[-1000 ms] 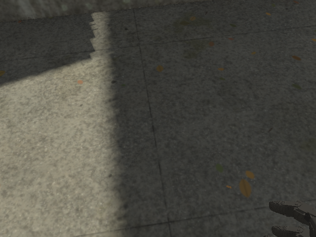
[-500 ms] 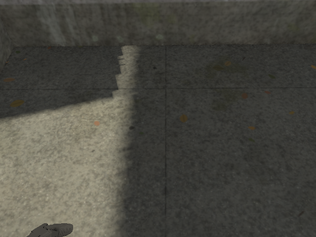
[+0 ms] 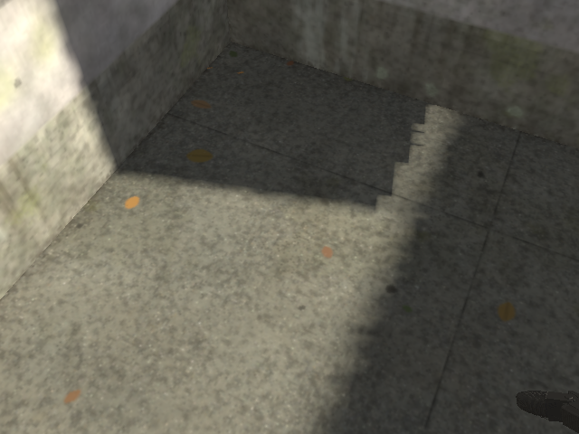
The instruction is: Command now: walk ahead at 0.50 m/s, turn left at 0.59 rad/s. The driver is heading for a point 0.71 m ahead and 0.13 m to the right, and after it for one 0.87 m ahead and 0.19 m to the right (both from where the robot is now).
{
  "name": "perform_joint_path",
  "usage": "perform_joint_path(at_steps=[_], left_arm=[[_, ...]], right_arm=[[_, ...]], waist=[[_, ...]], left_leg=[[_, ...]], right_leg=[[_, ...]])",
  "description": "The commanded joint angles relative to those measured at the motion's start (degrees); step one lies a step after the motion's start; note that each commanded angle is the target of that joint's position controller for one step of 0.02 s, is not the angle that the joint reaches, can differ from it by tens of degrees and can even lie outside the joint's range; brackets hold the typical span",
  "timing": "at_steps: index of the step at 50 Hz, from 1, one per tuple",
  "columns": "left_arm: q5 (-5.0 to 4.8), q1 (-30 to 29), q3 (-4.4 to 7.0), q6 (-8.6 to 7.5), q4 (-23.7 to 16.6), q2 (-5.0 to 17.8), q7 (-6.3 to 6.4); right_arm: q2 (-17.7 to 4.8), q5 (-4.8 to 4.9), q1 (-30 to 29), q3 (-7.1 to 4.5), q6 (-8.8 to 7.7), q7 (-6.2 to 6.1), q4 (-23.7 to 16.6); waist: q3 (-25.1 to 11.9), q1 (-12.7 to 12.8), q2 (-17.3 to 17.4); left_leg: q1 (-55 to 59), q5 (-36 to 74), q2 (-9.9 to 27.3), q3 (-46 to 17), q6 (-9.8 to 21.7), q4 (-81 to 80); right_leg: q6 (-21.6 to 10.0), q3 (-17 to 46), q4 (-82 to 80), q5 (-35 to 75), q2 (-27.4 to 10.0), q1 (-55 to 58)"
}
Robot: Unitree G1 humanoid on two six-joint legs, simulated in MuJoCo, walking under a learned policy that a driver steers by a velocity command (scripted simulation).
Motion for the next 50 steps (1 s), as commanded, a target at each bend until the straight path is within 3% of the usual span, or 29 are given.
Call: perform_joint_path(at_steps=[1,2,3,5,8,12,14,17,20,21,22,23,24,25,26,27,28,29,32,35,38,43,45,46,47,48,49,50], left_arm=[[-1.41,-6.8,0.55,-4.41,-10.0,7.7,-0.71],[0.06,-6.7,0.63,-4.52,-9.3,7.3,-0.25],[1.10,-5.9,1.08,-4.03,-8.9,8.0,-0.08],[1.59,-4.6,1.06,-2.75,-8.6,7.1,-0.23],[1.95,-8.2,0.13,-1.75,-9.6,4.4,-0.15],[1.04,-15.3,-1.36,-2.17,-9.9,1.6,-1.46],[0.13,-18.1,-1.24,-2.32,-10.7,2.5,-1.98],[-0.17,-21.0,-0.87,-2.40,-12.4,3.9,-2.73],[-0.23,-18.0,-0.44,-2.27,-12.6,4.7,-3.39],[-0.07,-13.5,0.23,-2.23,-11.5,5.7,-3.32],[0.20,-5.9,1.41,-2.11,-9.5,7.7,-3.07],[0.26,2.7,2.32,-1.89,-8.5,11.3,-2.80],[0.09,4.7,3.19,-1.72,-7.7,14.8,-3.27],[-1.09,5.3,1.88,-1.47,-8.1,9.2,-3.31],[-0.56,2.4,1.40,-1.15,-8.8,7.5,-2.90],[0.20,0.2,1.42,-0.85,-9.5,7.6,-2.64],[0.36,-1.5,1.21,-0.64,-9.9,7.0,-2.51],[0.78,-2.3,0.88,-0.67,-10.3,6.4,-2.24],[0.19,-2.6,0.91,-0.64,-10.1,6.3,-1.55],[-0.20,-0.6,1.55,-0.22,-8.9,8.0,-0.46],[-0.54,1.8,1.71,0.52,-7.6,8.3,0.31],[-1.05,5.1,1.85,1.72,-5.9,7.8,0.79],[-0.90,4.1,2.13,2.15,-5.9,8.0,0.98],[-0.82,3.1,2.11,2.34,-6.2,7.6,0.94],[-0.62,2.1,1.61,2.30,-6.8,6.1,0.74],[0.23,1.5,0.49,2.06,-8.1,3.2,0.47],[-1.00,9.7,-0.72,1.64,-9.2,-0.5,0.45],[-1.45,10.0,0.01,1.51,-8.3,4.8,0.63]], right_arm=[[-10.2,-0.20,15.4,-3.47,-1.44,-0.71,-0.1],[-8.7,-0.24,11.4,-2.92,-1.56,-0.83,-0.5],[-7.2,-0.77,8.7,-2.35,-1.67,-0.96,-1.1],[-7.1,-1.13,7.1,-2.26,-1.89,-1.33,-1.1],[-8.6,-0.79,8.8,-2.64,-1.99,-2.42,0.8],[-7.8,-0.65,12.2,-1.95,-2.04,-2.88,3.6],[-8.7,-0.61,14.5,-1.93,-2.31,-2.58,5.2],[-9.4,-0.69,16.7,-2.03,-2.19,-2.37,7.2],[-10.1,-0.71,16.1,-2.35,-1.57,-2.71,8.3],[-10.3,-0.74,14.8,-2.34,-1.31,-2.87,8.1],[-9.4,-1.09,14.4,-1.92,-1.04,-3.17,7.7],[-7.4,-2.49,15.0,-0.92,-1.07,-3.72,6.0],[-2.9,-2.27,21.5,0.32,-2.23,-3.24,5.0],[-7.0,-1.59,18.1,-0.04,-3.41,-2.60,5.2],[-8.8,-0.12,12.0,-0.59,-4.28,-2.02,3.7],[-7.9,-0.49,8.5,-0.23,-4.92,-2.07,2.9],[-7.5,-1.65,6.7,-0.40,-5.25,-2.21,2.4],[-7.2,-2.22,7.4,-0.56,-5.16,-2.30,2.2],[-5.6,-2.53,8.6,-0.31,-4.11,-2.61,2.6],[-4.0,-2.54,3.0,0.30,-3.69,-2.92,1.4],[-2.9,-2.16,-3.1,0.74,-4.26,-2.45,0.6],[-4.3,-1.19,-8.6,0.12,-5.36,-1.43,-0.7],[-5.7,-0.94,-6.9,-0.60,-5.81,-1.37,-0.3],[-6.5,-0.91,-3.5,-1.16,-6.04,-1.57,0.6],[-8.1,-1.35,2.1,-2.03,-6.25,-1.99,1.8],[-10.9,-2.18,10.9,-2.93,-6.25,-2.56,2.5],[-14.4,-2.45,16.0,-3.89,-5.28,-2.52,4.5],[-9.9,-0.98,15.5,-3.04,-4.89,-2.14,4.2]], waist=[[-14.3,-8.8,3.8],[-10.5,-6.0,0.4],[-8.7,-3.8,1.2],[-7.6,-1.8,2.3],[-5.3,-2.4,1.8],[-4.2,-6.6,4.0],[-3.1,-8.1,4.2],[-1.1,-8.9,4.0],[-1.8,-6.7,4.8],[-4.8,-4.0,4.5],[-10.2,-0.4,2.9],[-17.6,2.3,-3.3],[-21.9,-1.3,-18.8],[-21.1,1.2,-12.7],[-13.3,1.9,-8.2],[-9.6,1.2,-2.4],[-6.5,-0.1,0.1],[-6.7,-1.9,-1.4],[-6.3,-3.4,-3.9],[-4.4,-2.0,-3.8],[-4.1,0.1,-4.8],[-3.8,1.3,-5.6],[-3.7,-0.2,-7.3],[-4.9,-2.2,-7.9],[-8.6,-5.2,-7.3],[-16.7,-9.1,-2.7],[-24.0,-6.1,14.8],[-20.6,-6.7,13.1]], left_leg=[[42.4,-4.3,18.1,-35.8,14.3,-20.1],[34.0,1.7,15.7,-30.5,12.5,-20.3],[27.6,7.8,14.0,-26.8,11.9,-21.4],[21.0,13.2,12.8,-24.4,12.3,-23.4],[14.8,16.2,10.4,-19.2,11.5,-24.2],[13.5,9.6,8.1,-12.8,7.4,-24.4],[16.3,6.4,10.4,-13.9,7.3,-24.5],[25.0,8.9,14.6,-15.4,6.8,-22.4],[30.7,21.7,15.9,-13.6,4.8,-18.1],[30.6,32.5,14.4,-11.1,3.6,-12.8],[28.3,39.4,11.5,-7.7,2.1,-2.9],[18.2,26.1,8.3,-4.6,-0.3,13.7],[-5.0,-15.3,-2.3,-3.3,-5.1,32.2],[-12.5,-20.3,0.0,-9.9,-4.9,36.9],[-15.7,-15.4,2.4,-9.5,-4.6,36.9],[-14.9,-11.8,4.2,-8.4,-4.4,34.3],[-13.8,-9.5,5.6,-7.9,-4.8,30.0],[-10.6,-7.6,6.6,-8.0,-5.2,27.1],[-8.4,-6.7,6.7,-6.6,-7.7,20.9],[-8.4,1.7,5.6,-5.9,-9.6,10.5],[-3.8,11.7,3.4,-5.7,-10.0,-0.4],[0.5,12.2,1.1,-7.4,-8.4,-9.3],[3.6,8.0,1.2,-7.7,-6.9,-11.1],[8.5,7.4,1.1,-6.9,-5.6,-12.9],[18.1,8.1,2.9,-7.1,-3.6,-14.3],[33.2,5.1,11.9,-15.1,0.3,-12.3],[51.6,-5.3,24.6,-39.0,9.5,-15.1],[49.3,-17.1,26.4,-46.2,9.2,-18.5]], right_leg=[[-1.7,9.1,17.1,4.3,0.2,-38.7],[-1.4,9.0,12.2,7.3,-1.7,-35.2],[-1.0,9.2,8.8,9.3,-2.9,-30.8],[0.4,8.6,5.2,10.7,-3.0,-26.8],[2.5,7.0,-3.8,17.2,-1.8,-25.7],[2.0,5.2,-20.6,35.9,-0.1,-20.0],[0.7,5.4,-23.7,37.5,0.0,-20.3],[-2.3,5.8,-26.6,31.3,0.2,-25.7],[-5.5,4.5,-28.2,23.2,1.8,-23.5],[-6.9,2.6,-29.5,23.2,3.9,-16.6],[-8.7,2.4,-29.7,25.9,5.0,-5.3],[-12.4,15.2,-29.0,30.3,-3.7,10.0],[-22.0,43.6,-36.0,17.8,-14.4,27.4],[-20.7,48.9,-40.6,6.9,-14.5,29.5],[-18.7,41.4,-41.5,8.5,-13.1,23.3],[-17.6,36.3,-42.0,14.2,-10.9,16.9],[-17.4,32.5,-42.8,21.0,-9.1,11.6],[-17.2,30.0,-43.7,25.8,-7.5,8.5],[-18.0,25.9,-45.4,32.3,-5.6,3.6],[-16.9,22.5,-46.0,33.7,-3.5,-0.2],[-14.3,20.9,-44.9,31.5,-1.2,-2.5],[-12.8,27.0,-40.5,27.0,-2.8,1.9],[-12.1,29.6,-37.7,28.5,-3.8,3.9],[-11.3,29.7,-35.2,31.0,-3.2,3.5],[-9.6,27.8,-28.9,34.0,-0.6,1.5],[-7.7,23.6,-14.4,27.4,2.6,-5.4],[-3.9,15.7,2.8,-1.8,10.7,-25.2],[-3.1,15.5,10.9,-4.8,6.0,-32.7]])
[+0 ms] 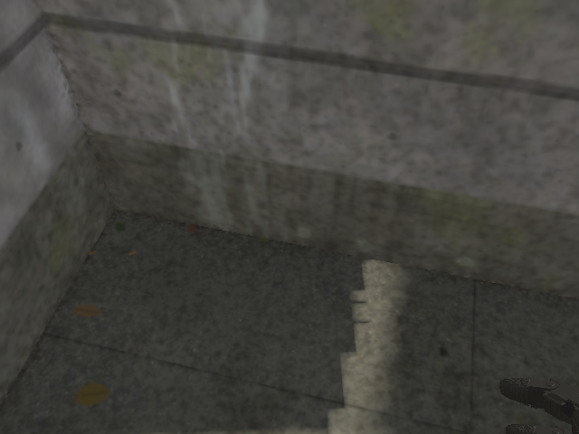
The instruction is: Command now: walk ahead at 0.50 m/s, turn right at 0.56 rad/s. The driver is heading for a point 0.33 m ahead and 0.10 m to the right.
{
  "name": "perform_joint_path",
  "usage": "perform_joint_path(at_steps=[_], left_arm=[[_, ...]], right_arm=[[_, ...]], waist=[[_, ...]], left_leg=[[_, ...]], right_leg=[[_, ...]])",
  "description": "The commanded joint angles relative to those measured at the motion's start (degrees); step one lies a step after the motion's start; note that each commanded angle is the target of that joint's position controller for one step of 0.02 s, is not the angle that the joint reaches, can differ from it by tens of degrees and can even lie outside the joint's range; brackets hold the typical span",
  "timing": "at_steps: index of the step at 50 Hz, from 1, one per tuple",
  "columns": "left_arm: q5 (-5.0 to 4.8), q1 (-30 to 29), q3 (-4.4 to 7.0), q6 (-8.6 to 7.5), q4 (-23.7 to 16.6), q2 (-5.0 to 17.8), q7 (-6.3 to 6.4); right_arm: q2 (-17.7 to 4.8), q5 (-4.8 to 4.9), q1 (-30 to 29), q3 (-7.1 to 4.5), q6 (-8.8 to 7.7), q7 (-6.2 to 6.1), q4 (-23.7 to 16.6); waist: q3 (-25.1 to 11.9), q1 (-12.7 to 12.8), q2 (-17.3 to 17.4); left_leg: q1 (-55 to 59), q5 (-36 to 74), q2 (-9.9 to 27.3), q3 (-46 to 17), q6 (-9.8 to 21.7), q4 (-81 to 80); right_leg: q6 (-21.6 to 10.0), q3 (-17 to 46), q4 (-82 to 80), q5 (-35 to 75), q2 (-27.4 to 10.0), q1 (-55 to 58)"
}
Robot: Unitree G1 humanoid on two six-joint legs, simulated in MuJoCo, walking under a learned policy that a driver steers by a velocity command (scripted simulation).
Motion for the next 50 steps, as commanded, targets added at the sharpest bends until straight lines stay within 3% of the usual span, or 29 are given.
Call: perform_joint_path(at_steps=[1,2,3,4,6,11,15,17,19,21,22,23,24,25,26,27,28,30,32,37,38,39,40,41,42,43,44,46,50], left_arm=[[-0.45,-0.5,1.15,-1.29,-5.8,8.3,-0.02],[0.08,-3.7,1.32,-1.05,-6.4,8.2,0.04],[0.62,-5.9,1.47,-1.09,-7.2,7.5,-0.16],[0.43,-6.0,1.54,-0.93,-7.5,6.5,-0.54],[-0.11,-5.8,1.15,-0.40,-8.0,4.2,-0.99],[0.31,-10.9,0.46,-0.35,-10.2,2.5,-1.68],[1.03,-18.1,-0.46,-1.61,-12.1,0.5,-2.99],[0.91,-20.2,-0.36,-1.91,-13.2,0.8,-3.74],[1.44,-21.5,-0.22,-2.44,-15.1,2.3,-4.07],[2.25,-12.0,1.51,-2.56,-12.0,5.8,-3.26],[3.26,-7.4,2.52,-2.26,-10.8,9.2,-2.13],[4.38,-4.7,2.82,-1.35,-11.2,14.1,-0.21],[4.98,-4.8,2.07,-1.09,-11.4,12.8,0.24],[3.71,-4.8,1.89,-0.63,-11.9,10.0,-0.18],[3.23,-8.4,1.34,-0.76,-11.3,9.0,-0.55],[2.84,-12.5,0.64,-0.93,-11.0,7.2,-0.73],[2.92,-16.3,0.03,-1.36,-11.0,5.7,-1.00],[3.54,-20.8,-0.09,-1.94,-9.5,6.0,-1.88],[3.66,-22.5,0.11,-2.13,-8.5,6.7,-2.12],[3.01,-22.2,-0.44,-2.05,-4.2,5.8,-2.20],[3.03,-22.2,-0.91,-2.01,-3.4,4.8,-2.32],[2.85,-21.0,-2.10,-2.28,-2.5,1.7,-2.49],[2.88,-19.2,-2.64,-2.84,-0.6,0.5,-2.51],[3.13,-16.1,-2.28,-3.08,0.3,1.7,-2.37],[3.41,-16.4,-2.49,-2.66,0.1,1.6,-2.01],[3.19,-18.2,-2.17,-2.27,0.4,3.6,-1.63],[2.62,-18.8,-1.92,-2.09,1.0,4.5,-1.33],[2.96,-18.1,-2.12,-1.49,2.3,4.6,-0.41],[3.44,-17.2,-2.25,-0.77,4.8,4.7,-0.35]], right_arm=[[-8.3,0.75,15.4,-3.50,0.64,-0.53,-0.1],[-7.4,0.26,12.8,-3.05,0.98,-0.57,-0.2],[-6.3,0.05,11.2,-2.69,1.13,-0.55,0.4],[-5.6,-0.39,10.5,-2.35,1.05,-0.62,0.8],[-5.4,-0.12,10.1,-2.44,0.65,-0.52,1.8],[-8.7,-0.01,10.5,-3.46,0.42,-0.59,4.3],[-10.1,0.58,11.9,-3.29,1.53,-0.92,6.4],[-11.4,1.25,14.1,-3.42,2.16,-0.96,7.8],[-14.8,2.23,15.0,-4.42,2.74,-1.70,8.6],[-13.7,2.15,12.1,-4.26,2.64,-2.23,7.8],[-11.6,1.09,11.4,-3.30,2.13,-2.34,7.1],[-6.9,-2.33,14.5,-1.29,1.48,-1.86,5.0],[-4.6,-1.54,20.8,0.48,1.57,-0.77,6.9],[-10.7,0.58,18.1,-0.93,2.32,-0.11,8.3],[-11.1,1.32,12.7,-0.77,3.26,-0.05,6.8],[-9.9,0.33,10.7,-0.40,4.28,-0.68,6.6],[-9.2,-0.95,10.6,-0.09,5.85,-1.70,7.0],[-8.1,-1.06,14.0,0.40,8.65,-3.41,7.4],[-7.5,-1.18,14.7,0.46,8.94,-4.73,7.4],[-6.5,-1.27,9.5,1.03,7.75,-4.58,6.7],[-6.6,-1.43,8.9,1.03,7.39,-4.37,7.0],[-6.3,-1.76,7.8,1.27,6.96,-4.10,6.5],[-7.3,-2.29,6.3,1.55,6.50,-4.13,4.9],[-11.1,-1.83,3.9,0.98,6.38,-4.26,4.1],[-10.6,-1.18,3.3,0.98,6.40,-3.68,6.1],[-8.1,-1.24,2.8,1.75,6.04,-3.02,5.9],[-7.1,-1.63,2.8,2.17,5.71,-2.60,6.6],[-7.5,-1.39,4.2,2.21,4.51,-1.75,7.9],[-7.4,-1.00,6.8,2.52,3.37,-0.55,10.1]], waist=[[-8.8,-9.1,9.5],[-4.1,-8.3,5.8],[-0.7,-7.5,5.4],[0.2,-6.2,6.9],[0.7,-5.3,8.4],[1.6,-5.7,5.6],[3.1,-7.8,4.3],[2.1,-8.3,5.2],[2.0,-6.6,6.6],[-4.0,-0.3,6.4],[-7.6,2.3,3.6],[-16.0,0.2,-8.4],[-27.5,-1.9,-13.7],[-27.5,1.2,-5.3],[-18.6,0.3,-4.6],[-12.6,-1.9,-0.5],[-9.6,-4.2,-0.2],[-7.0,-7.7,-3.5],[-7.1,-7.9,-5.1],[-4.2,-6.3,-6.6],[-3.2,-6.4,-5.9],[-3.0,-6.2,-4.6],[-2.2,-6.1,-2.2],[-0.8,-3.3,2.2],[-0.9,-2.1,8.1],[-0.2,-3.6,7.7],[-0.3,-3.9,7.4],[-0.4,-4.0,7.3],[-1.4,-4.6,4.9]], left_leg=[[38.2,-20.9,24.4,-34.1,11.3,-11.2],[31.3,-14.4,22.0,-26.8,9.8,-12.3],[26.0,-8.4,19.9,-21.7,9.4,-13.8],[22.4,-5.0,18.3,-17.4,8.8,-15.3],[19.0,-1.7,17.0,-11.9,9.2,-17.9],[19.6,8.3,17.4,-2.3,10.3,-20.3],[18.2,22.2,14.9,5.8,8.4,-17.6],[20.9,26.2,15.9,6.3,7.6,-15.3],[24.5,30.9,18.0,4.9,6.0,-11.8],[25.0,39.4,15.8,7.3,2.9,-0.5],[18.6,32.6,13.3,8.6,1.2,8.5],[2.3,-3.6,7.5,9.8,-1.8,25.2],[-7.5,-34.3,2.7,1.5,-3.8,39.4],[-7.8,-32.4,5.4,-4.0,-3.7,41.8],[-11.3,-29.2,6.7,-2.3,-4.0,42.0],[-10.6,-25.4,8.7,-1.8,-5.0,38.1],[-5.6,-22.3,10.1,-2.3,-5.8,33.0],[4.3,-18.9,8.6,-0.5,-7.2,27.2],[7.9,-16.8,7.8,-0.1,-7.2,21.1],[14.8,-5.0,6.8,-0.1,-6.0,6.3],[16.4,-4.0,6.4,0.2,-5.5,2.5],[18.2,-3.4,6.8,-0.5,-4.5,-1.0],[19.9,1.3,10.3,-4.1,-3.3,-5.0],[16.4,0.0,12.2,-6.0,-1.0,-5.3],[8.2,-10.3,10.5,-5.7,0.4,-6.8],[6.1,-13.5,9.1,-4.6,-0.2,-8.2],[6.9,-11.4,8.4,-3.7,-1.3,-8.1],[9.7,-5.4,7.3,-2.5,-2.4,-6.7],[12.2,0.0,7.6,-2.2,-1.6,-6.3]], right_leg=[[2.2,-2.5,26.7,0.6,-5.7,-35.3],[2.8,-4.6,26.3,4.9,-7.5,-34.1],[3.2,-5.1,24.2,7.6,-9.0,-33.5],[3.2,-5.5,23.0,9.4,-10.5,-31.3],[3.4,-7.1,21.2,10.7,-11.7,-29.7],[4.5,-7.9,10.9,20.9,-13.0,-32.5],[3.4,-12.5,-4.3,30.2,-10.1,-25.3],[2.5,-13.5,-8.5,30.4,-8.6,-22.5],[0.4,-13.4,-13.2,24.8,-7.1,-20.6],[-2.7,-13.4,-19.5,30.2,-4.9,-7.2],[-4.0,-10.5,-19.6,39.8,-7.1,4.3],[-8.5,4.1,-11.2,73.9,-19.9,24.9],[-19.0,22.3,-15.3,76.2,-31.6,34.4],[-17.5,18.7,-18.9,63.9,-28.1,30.3],[-15.3,11.7,-20.7,58.0,-25.2,23.8],[-12.9,7.3,-22.7,54.3,-22.5,15.0],[-11.1,3.7,-24.9,51.2,-20.8,6.4],[-10.3,-0.4,-28.4,45.8,-18.3,-5.9],[-10.2,-2.9,-29.2,38.9,-17.0,-9.4],[-7.2,-3.2,-30.6,6.3,-15.0,-14.0],[-5.8,-3.3,-29.7,2.9,-14.1,-14.5],[-3.4,-3.8,-28.8,1.7,-12.3,-14.5],[-0.8,-4.0,-27.1,2.7,-10.9,-14.8],[1.4,-6.5,-25.7,6.1,-7.9,-13.5],[2.9,-9.1,-24.5,11.5,-7.1,-5.5],[3.3,-8.9,-22.7,14.1,-7.1,-2.6],[2.7,-8.6,-22.3,15.5,-7.2,-2.4],[2.3,-8.1,-22.4,18.5,-7.5,-2.5],[2.3,-7.7,-23.2,22.9,-8.1,-0.6]])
